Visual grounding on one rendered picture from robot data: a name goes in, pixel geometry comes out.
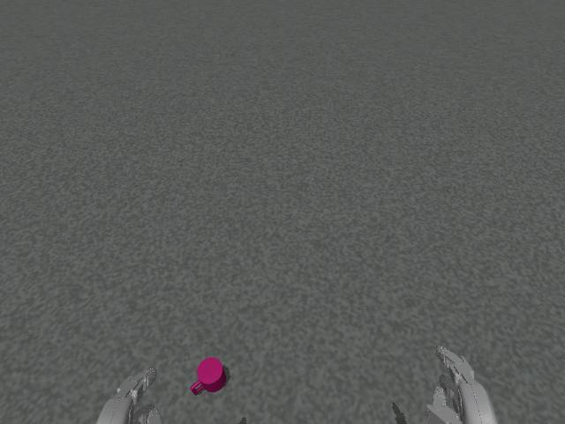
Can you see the mug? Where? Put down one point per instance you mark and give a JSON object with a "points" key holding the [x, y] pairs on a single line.
{"points": [[211, 375]]}

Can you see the left robot hand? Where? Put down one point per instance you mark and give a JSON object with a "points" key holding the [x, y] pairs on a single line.
{"points": [[119, 410]]}

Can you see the right robot hand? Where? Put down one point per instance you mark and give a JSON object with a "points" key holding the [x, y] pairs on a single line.
{"points": [[470, 399]]}

